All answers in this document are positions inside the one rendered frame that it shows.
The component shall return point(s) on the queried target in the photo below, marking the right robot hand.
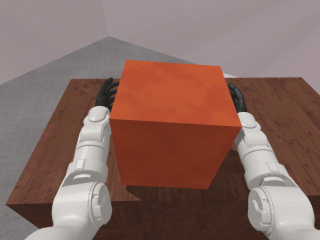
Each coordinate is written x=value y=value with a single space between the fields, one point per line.
x=237 y=98

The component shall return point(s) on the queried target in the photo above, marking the carton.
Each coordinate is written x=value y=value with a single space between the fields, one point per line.
x=172 y=124

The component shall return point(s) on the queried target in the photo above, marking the right robot forearm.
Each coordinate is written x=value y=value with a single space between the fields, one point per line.
x=258 y=158

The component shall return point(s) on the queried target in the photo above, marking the robot left upper arm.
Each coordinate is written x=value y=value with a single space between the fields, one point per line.
x=79 y=211

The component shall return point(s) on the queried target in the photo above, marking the pedestal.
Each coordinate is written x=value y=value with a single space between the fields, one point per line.
x=286 y=108

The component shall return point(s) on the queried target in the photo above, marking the left robot hand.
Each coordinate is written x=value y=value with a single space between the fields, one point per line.
x=104 y=94

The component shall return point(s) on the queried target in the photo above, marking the robot right upper arm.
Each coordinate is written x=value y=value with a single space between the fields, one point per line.
x=281 y=213

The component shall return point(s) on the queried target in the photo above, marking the left robot forearm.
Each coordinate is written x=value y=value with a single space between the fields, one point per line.
x=91 y=152

